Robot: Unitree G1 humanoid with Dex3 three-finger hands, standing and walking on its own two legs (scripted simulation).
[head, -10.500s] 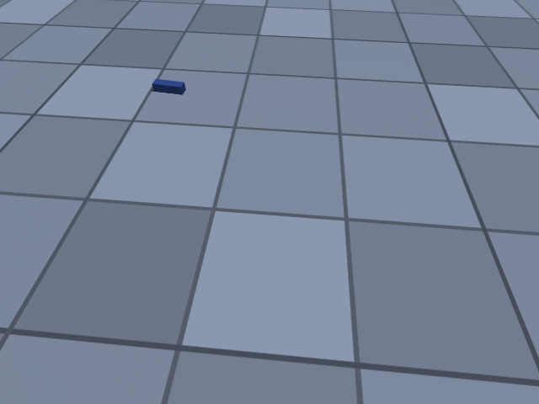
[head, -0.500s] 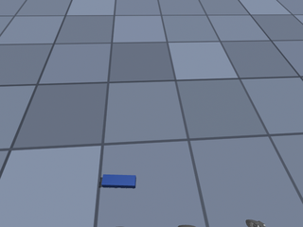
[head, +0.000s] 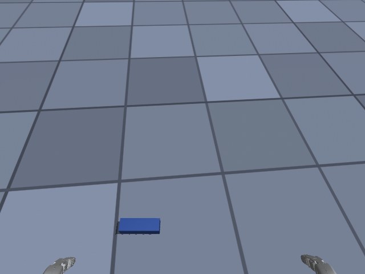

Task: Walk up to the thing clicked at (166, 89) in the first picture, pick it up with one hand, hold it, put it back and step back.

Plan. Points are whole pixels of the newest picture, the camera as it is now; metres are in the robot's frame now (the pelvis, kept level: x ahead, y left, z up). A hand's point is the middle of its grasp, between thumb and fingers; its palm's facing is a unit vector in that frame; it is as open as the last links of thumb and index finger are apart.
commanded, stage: walk up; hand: left
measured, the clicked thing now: (140, 225) +0.41 +0.21 -0.75
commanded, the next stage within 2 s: stand in 0.90 s
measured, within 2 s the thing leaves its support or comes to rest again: neither
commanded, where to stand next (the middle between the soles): +0.02 -0.03 m, yaw -1 degrees
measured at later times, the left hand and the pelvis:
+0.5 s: hand out of the picture +0.06 +0.24 -0.15, palm faces -0.02 -0.94 -0.33, open 7.4 cm; pelvis -0.02 -0.01 +0.00, yaw -1 degrees
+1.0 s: hand out of the picture +0.06 +0.24 -0.15, palm faces -0.04 -0.94 -0.33, open 7.4 cm; pelvis -0.02 -0.01 +0.00, yaw -1 degrees
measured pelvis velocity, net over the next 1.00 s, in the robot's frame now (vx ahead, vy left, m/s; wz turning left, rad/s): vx -0.02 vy -0.01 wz -0.02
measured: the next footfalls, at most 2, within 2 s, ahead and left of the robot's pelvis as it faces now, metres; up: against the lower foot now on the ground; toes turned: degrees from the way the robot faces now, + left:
none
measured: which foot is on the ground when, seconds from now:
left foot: down 0.00-1.00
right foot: down 0.00-1.00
